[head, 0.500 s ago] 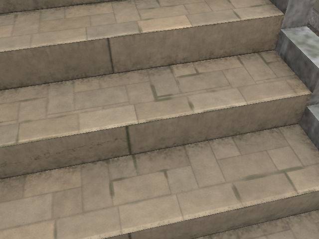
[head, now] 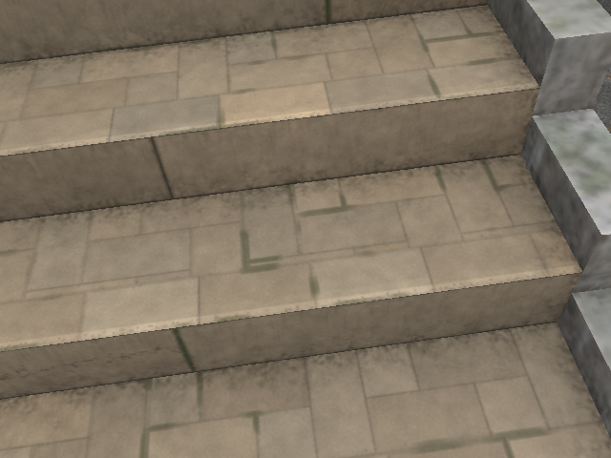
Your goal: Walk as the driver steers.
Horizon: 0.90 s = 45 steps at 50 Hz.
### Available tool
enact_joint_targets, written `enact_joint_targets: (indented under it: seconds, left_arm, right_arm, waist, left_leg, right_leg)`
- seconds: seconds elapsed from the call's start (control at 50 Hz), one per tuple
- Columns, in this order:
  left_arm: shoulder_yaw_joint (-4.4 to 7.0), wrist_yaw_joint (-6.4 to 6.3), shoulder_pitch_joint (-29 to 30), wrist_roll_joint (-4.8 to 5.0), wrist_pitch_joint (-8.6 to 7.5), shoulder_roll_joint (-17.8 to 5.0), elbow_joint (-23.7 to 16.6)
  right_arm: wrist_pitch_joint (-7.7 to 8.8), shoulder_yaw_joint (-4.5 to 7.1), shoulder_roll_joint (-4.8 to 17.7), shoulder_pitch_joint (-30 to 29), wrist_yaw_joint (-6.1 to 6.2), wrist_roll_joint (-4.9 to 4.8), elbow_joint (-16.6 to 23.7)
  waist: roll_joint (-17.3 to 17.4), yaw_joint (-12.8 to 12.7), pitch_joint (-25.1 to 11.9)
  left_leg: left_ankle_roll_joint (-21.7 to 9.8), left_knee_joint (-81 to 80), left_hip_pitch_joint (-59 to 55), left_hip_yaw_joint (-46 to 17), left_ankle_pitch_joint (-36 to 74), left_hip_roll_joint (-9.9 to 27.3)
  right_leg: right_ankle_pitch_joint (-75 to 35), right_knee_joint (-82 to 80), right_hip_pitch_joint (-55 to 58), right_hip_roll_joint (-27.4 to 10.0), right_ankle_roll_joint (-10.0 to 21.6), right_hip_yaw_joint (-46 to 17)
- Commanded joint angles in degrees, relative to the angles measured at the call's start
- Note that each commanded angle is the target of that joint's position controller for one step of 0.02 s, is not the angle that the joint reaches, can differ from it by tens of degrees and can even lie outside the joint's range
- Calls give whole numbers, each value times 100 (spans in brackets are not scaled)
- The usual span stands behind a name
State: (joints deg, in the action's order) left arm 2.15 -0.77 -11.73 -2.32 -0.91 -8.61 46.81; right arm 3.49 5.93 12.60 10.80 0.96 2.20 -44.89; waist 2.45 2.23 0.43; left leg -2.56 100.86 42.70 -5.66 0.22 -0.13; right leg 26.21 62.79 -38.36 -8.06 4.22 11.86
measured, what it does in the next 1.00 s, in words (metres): climbs, turning left: left foot 0.17 m higher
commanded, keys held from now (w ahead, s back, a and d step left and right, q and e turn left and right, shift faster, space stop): q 0.44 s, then w+q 0.16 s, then w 0.24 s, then w+e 0.16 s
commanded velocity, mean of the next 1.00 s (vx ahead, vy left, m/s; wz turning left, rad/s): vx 0.21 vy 0.00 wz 0.41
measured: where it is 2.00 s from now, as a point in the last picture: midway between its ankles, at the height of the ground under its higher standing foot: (174, 92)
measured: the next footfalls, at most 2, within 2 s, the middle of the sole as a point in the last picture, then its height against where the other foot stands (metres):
left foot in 0.76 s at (210, 445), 0.17 m higher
right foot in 1.32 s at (225, 254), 0.17 m higher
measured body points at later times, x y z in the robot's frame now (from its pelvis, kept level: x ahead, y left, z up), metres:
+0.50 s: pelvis +0.14 -0.03 +0.07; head +0.18 -0.04 +0.51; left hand +0.12 +0.23 -0.04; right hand +0.38 -0.19 -0.06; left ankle +0.13 +0.09 -0.43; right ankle +0.07 -0.09 -0.66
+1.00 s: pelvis +0.39 +0.14 +0.22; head +0.41 +0.15 +0.67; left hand +0.51 +0.41 +0.15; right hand +0.52 -0.08 +0.08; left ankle +0.41 +0.20 -0.49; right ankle +0.42 +0.00 -0.23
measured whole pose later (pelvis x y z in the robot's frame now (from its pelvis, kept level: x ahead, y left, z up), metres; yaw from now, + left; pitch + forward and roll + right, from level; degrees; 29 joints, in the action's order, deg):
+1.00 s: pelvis +0.39 +0.14 +0.22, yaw +21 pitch +2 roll +2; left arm 2.1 0.3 -6.5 -0.7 -5.7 -7.8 34.3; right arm 4.4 4.1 11.2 19.0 -0.6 2.2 -52.4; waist -1.2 0.2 -0.5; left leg -6.7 39.2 24.4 8.0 -17.7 -4.9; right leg 8.8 116.4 -53.5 2.7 5.9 -6.9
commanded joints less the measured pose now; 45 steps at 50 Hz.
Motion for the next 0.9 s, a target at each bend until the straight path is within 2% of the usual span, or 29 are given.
enact_joint_targets:
  seconds: [0.02, 0.04, 0.08, 0.12, 0.14, 0.18, 0.22, 0.26, 0.34, 0.4, 0.46, 0.48, 0.52, 0.54, 0.6, 0.62, 0.64, 0.66, 0.68, 0.7, 0.72, 0.74, 0.76, 0.78, 0.8, 0.82, 0.84, 0.86, 0.9]
  left_arm:
    - [-49, 38, 103, -54, -365, 100, -66]
    - [-34, 42, -211, -1, -426, 113, 81]
    - [95, -62, -437, 55, -473, -318, -106]
    - [136, -251, -583, 36, -469, -421, -263]
    - [105, -309, -785, 1, -480, -431, -284]
    - [116, -293, -888, 192, -544, -491, -396]
    - [136, -213, -916, 235, -533, -505, -457]
    - [76, -221, -950, 302, -470, -353, -558]
    - [159, -316, -1244, 172, -234, -628, -753]
    - [215, -361, -1523, 215, -174, -878, -848]
    - [340, -330, -1805, 73, -284, -1198, -744]
    - [352, -308, -2048, 47, -328, -1160, -560]
    - [308, -255, -2286, -80, -407, -1076, -231]
    - [272, -233, -2294, -166, -425, -978, -50]
    - [240, -115, -1945, -103, -450, -1014, 280]
    - [234, -99, -1950, -86, -419, -923, 466]
    - [239, -100, -2025, -167, -338, -858, 672]
    - [273, -119, -1621, -98, -325, -1097, 632]
    - [197, -128, -1097, 112, -355, -1073, 496]
    - [165, -134, -1289, 323, -431, -1268, 338]
    - [329, 1, -1282, 380, -473, -1991, 311]
    - [481, 154, -1002, 612, -514, -2365, 143]
    - [512, 308, -1007, 751, -561, -2272, 47]
    - [377, 398, -983, 549, -587, -1326, -442]
    - [347, 531, -843, 335, -592, -1077, -870]
    - [308, 550, -700, 170, -618, -689, -1113]
    - [261, 457, -510, 105, -638, -528, -1232]
    - [224, 314, -623, 94, -669, -381, -1151]
    - [85, 155, -673, 117, -642, -106, -1137]
  right_arm:
    - [-210, -250, -682, 617, 117, 18, 336]
    - [-229, -238, -613, 473, 126, 71, 387]
    - [-273, -134, -321, 171, 152, 33, 446]
    - [-291, -68, -214, -193, 175, 34, 553]
    - [-336, -43, -315, -55, 182, 1, 478]
    - [-561, -61, -336, 119, 171, 153, 512]
    - [-675, -19, -272, 32, 209, 205, 497]
    - [-745, 21, -205, -57, 208, 147, 466]
    - [-751, -21, -282, -863, 139, 31, 756]
    - [-793, -93, -322, -1554, -13, 115, 1043]
    - [-835, -64, -300, -1909, 112, 135, 1329]
    - [-835, -62, -297, -1917, 176, 229, 1391]
    - [-779, -133, -385, -2224, 190, 157, 1583]
    - [-749, -168, -460, -2342, 101, 33, 1697]
    - [-861, -241, -567, -2571, 126, -30, 1873]
    - [-886, -332, -689, -2687, 130, -11, 2042]
    - [-811, -437, -757, -2867, 130, 5, 2318]
    - [-751, -450, -608, -2468, 63, -20, 2210]
    - [-723, -520, -662, -1980, -86, -74, 2120]
    - [-697, -348, -305, -1524, -129, -144, 1714]
    - [-705, -224, -180, -485, -2, -243, 1492]
    - [-651, -109, 57, 523, 79, -286, 1253]
    - [-576, -8, 244, 940, 59, -292, 1153]
    - [-551, 266, 969, 453, -8, -314, 1046]
    - [-708, 441, 1616, 198, -8, -115, 1111]
    - [-595, 366, 1419, -282, -67, -37, 1090]
    - [-388, 234, 966, -293, -108, -135, 802]
    - [-202, 62, 398, -67, -91, -56, 447]
    - [16, -158, -186, 161, -121, 69, -63]
  waist:
    - [-712, 401, 93]
    - [-574, 322, 94]
    - [-103, 101, -166]
    - [-44, -113, -305]
    - [-398, -154, -291]
    - [-319, 52, -180]
    - [-226, 14, -53]
    - [-505, -109, 174]
    - [-1140, -494, 361]
    - [-1128, -744, 112]
    - [-937, -902, 229]
    - [-852, -900, 196]
    - [-438, -831, 436]
    - [-267, -646, 620]
    - [-277, -399, 1023]
    - [-300, -314, 1041]
    - [-435, -237, 1035]
    - [-351, 12, 1094]
    - [-390, 329, 676]
    - [-425, 162, -206]
    - [-1112, 681, -875]
    - [-1614, 991, -1581]
    - [-1767, 1196, -1947]
    - [-552, 680, -1582]
    - [-94, 433, -2609]
    - [-161, 71, -2437]
    - [-434, -96, -1502]
    - [-820, -277, -698]
    - [-614, -443, -300]
  left_leg:
    - [-89, 609, 1163, -373, 342, 57]
    - [-80, 684, 1389, -312, 314, 35]
    - [68, 333, 1510, -59, 172, -65]
    - [96, 287, 1672, 212, 6, -140]
    - [55, 973, 1698, 291, 79, -271]
    - [52, 1093, 1974, 187, -182, -254]
    - [57, 961, 1927, 348, -76, -221]
    - [166, 641, 1900, 536, -57, -198]
    - [337, -917, 2008, 920, -692, 120]
    - [206, -844, 2455, 971, -1471, 364]
    - [80, 1043, 3689, 591, -2684, 353]
    - [-59, 1758, 4308, 335, -3087, 361]
    - [-238, 2106, 5258, 214, -3299, 370]
    - [-337, 1761, 5169, 149, -3278, 427]
    - [-459, 1711, 4982, 632, -3482, 238]
    - [-460, 972, 4667, 1014, -3503, 284]
    - [-591, 627, 4563, 1218, -3557, 396]
    - [-612, -572, 3665, 1814, -3443, 419]
    - [-801, -2340, 1186, 2024, -2543, 373]
    - [-772, -2559, -805, 2550, -2269, -315]
    - [-853, -2492, -1802, 2337, -2213, -473]
    - [-970, -3201, -2477, 1826, -2442, -565]
    - [-988, -4625, -3506, 1111, -2284, -756]
    - [-1306, -6628, -4206, -1764, -3088, 143]
    - [-1483, -8220, -4331, -4721, -4772, 1345]
    - [-1405, -8575, -3740, -4516, -5299, 1341]
    - [-1445, -8352, -2924, -3961, -5218, 1214]
    - [-1236, -7973, -2375, -3282, -4494, 1081]
    - [-1169, -7879, -1922, -2292, -3087, 1068]
  right_leg:
    - [-591, -3539, 857, -1078, -239, -1665]
    - [-1259, -3613, 1244, -1136, -226, -1494]
    - [-3232, -3743, 2013, -1399, -127, -1146]
    - [-4072, -3728, 2655, -1353, -143, -635]
    - [-4269, -3729, 2787, -1324, 48, -503]
    - [-3681, -3751, 2986, -1286, -47, -425]
    - [-2951, -3836, 3011, -1214, -2, -179]
    - [-2583, -3920, 2999, -1129, 35, 58]
    - [-3475, -4079, 3828, -1338, 298, 189]
    - [-4248, -4104, 4917, -1789, 497, -143]
    - [-4048, -4504, 5625, -2301, 707, -539]
    - [-3277, -4621, 6057, -2408, 719, -733]
    - [-2095, -4911, 6482, -2314, 514, -693]
    - [-1457, -5185, 6295, -2176, 468, -519]
    - [-1619, -5710, 5553, -1913, 248, 184]
    - [-1611, -5859, 5296, -1530, 184, 529]
    - [-2108, -5917, 5240, -1375, 119, 723]
    - [-3306, -5980, 4649, -1055, 283, 1173]
    - [-5221, -5977, 3489, -742, 320, 1710]
    - [-8629, -5428, 3226, -852, 585, 1334]
    - [-10967, -4272, 3572, -1189, 625, 1144]
    - [-11313, -3174, 4083, -1218, 550, 811]
    - [-10171, -1681, 3790, -939, 456, 475]
    - [-2630, 941, 1291, 207, -133, 74]
    - [-1407, 3352, 582, 967, -327, -1557]
    - [-1842, 4259, 344, 852, -301, -2111]
    - [-1975, 4461, -34, 797, -204, -1917]
    - [-2147, 4355, -351, 672, -118, -1848]
    - [-1930, 5184, -806, 732, 90, -1932]
Keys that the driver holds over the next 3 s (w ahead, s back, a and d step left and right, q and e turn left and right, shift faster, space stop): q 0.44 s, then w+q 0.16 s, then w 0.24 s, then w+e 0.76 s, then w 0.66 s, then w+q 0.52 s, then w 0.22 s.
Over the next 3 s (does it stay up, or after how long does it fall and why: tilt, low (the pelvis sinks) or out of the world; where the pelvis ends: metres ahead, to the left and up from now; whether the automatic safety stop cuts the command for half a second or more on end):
stays up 1.58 0.33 0.88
